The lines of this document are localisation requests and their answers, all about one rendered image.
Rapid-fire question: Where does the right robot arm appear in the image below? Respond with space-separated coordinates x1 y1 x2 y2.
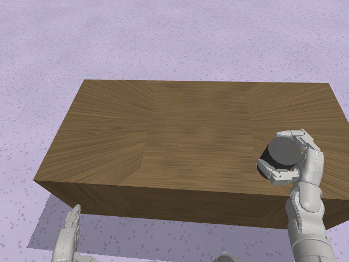
285 182 338 262

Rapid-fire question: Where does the right robot hand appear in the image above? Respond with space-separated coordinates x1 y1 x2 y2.
256 129 324 187

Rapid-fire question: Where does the left robot hand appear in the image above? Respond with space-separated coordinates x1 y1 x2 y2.
51 204 100 262

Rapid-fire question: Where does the can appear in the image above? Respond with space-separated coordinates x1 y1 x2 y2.
257 136 302 180

